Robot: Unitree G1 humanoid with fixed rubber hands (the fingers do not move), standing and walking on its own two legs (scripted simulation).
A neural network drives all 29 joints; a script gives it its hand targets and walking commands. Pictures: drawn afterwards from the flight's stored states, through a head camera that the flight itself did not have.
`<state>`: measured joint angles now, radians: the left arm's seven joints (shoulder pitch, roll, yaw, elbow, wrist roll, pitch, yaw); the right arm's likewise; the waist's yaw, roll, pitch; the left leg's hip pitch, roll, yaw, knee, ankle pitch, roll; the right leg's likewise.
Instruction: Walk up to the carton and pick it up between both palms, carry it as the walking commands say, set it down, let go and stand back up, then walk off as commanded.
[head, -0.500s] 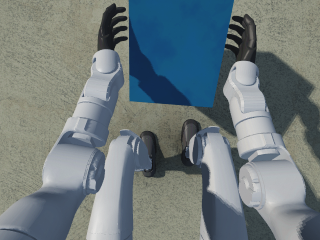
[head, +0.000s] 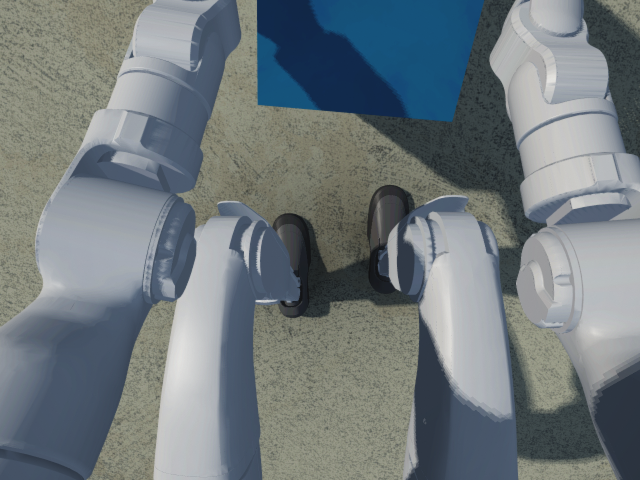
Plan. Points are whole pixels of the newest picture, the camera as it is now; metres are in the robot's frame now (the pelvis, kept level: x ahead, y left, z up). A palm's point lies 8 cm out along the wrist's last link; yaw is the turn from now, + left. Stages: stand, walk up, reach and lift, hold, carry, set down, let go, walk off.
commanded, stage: set down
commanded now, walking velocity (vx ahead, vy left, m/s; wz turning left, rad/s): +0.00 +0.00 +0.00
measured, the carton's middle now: out of the picture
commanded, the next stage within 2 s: none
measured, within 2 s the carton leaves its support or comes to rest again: rests again in 1.48 s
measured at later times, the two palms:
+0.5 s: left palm out of the picture +0.59 +0.11 -0.25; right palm out of the picture +0.57 -0.19 -0.25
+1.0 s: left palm out of the picture +0.60 +0.11 -0.28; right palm out of the picture +0.58 -0.19 -0.28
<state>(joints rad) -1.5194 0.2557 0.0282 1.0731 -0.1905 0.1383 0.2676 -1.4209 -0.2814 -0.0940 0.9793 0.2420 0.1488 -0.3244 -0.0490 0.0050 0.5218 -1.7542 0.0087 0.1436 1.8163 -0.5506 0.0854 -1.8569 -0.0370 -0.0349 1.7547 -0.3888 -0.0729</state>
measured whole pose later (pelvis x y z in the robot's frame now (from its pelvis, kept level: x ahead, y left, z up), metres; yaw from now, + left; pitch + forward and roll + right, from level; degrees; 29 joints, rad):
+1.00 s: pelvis +0.03 -0.01 -0.11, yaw +3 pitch +32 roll +2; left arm -1.61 0.33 0.08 1.09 -0.19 0.20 0.08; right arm -1.55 -0.33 -0.22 1.04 0.18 0.18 -0.11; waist -0.08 0.00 0.52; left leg -2.09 -0.03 0.13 2.20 -0.67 0.09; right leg -2.19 -0.03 -0.03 2.15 -0.51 -0.07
